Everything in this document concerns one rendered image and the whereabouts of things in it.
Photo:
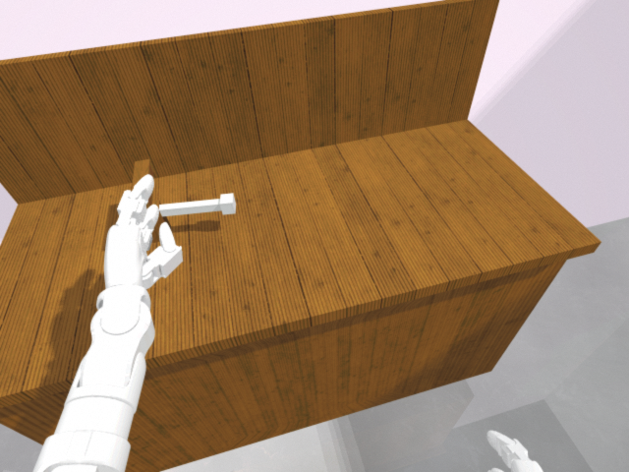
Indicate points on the tap lever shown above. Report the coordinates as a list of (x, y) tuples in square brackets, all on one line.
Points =
[(226, 203)]

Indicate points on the robot right hand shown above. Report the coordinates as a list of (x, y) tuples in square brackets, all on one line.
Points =
[(514, 455)]

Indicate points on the counter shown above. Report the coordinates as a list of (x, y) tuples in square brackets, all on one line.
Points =
[(382, 245)]

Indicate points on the robot left hand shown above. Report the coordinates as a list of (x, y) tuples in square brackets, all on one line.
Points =
[(128, 241)]

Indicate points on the left robot forearm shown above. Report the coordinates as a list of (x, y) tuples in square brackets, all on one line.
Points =
[(92, 433)]

